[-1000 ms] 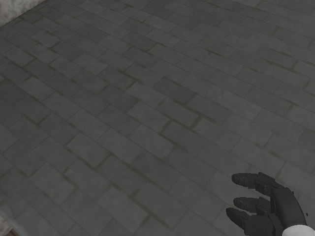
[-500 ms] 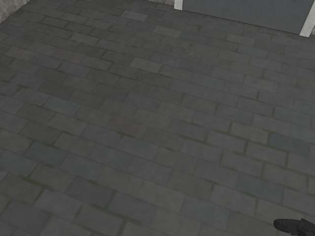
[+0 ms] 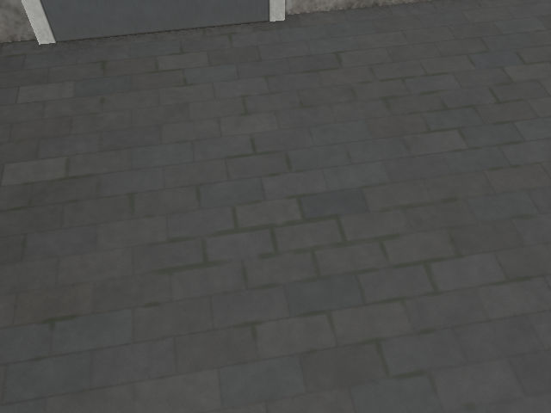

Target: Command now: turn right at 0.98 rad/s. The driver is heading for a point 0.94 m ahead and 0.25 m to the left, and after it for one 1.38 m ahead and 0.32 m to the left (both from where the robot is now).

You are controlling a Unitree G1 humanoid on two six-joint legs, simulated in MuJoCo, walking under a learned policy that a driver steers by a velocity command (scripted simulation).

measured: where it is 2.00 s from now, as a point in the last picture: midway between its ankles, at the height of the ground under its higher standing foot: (108, 139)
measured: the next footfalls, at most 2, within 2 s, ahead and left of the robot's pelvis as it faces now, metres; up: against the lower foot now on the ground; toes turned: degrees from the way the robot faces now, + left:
right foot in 0.10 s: +0.04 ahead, -0.15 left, +0.00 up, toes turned -7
left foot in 0.66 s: +0.41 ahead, +0.11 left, +0.00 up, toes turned +21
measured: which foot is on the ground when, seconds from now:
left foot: down 0.00-0.10, up 0.12-0.64, down 0.66-1.00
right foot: up 0.00-0.08, down 0.10-0.66, up 0.68-1.00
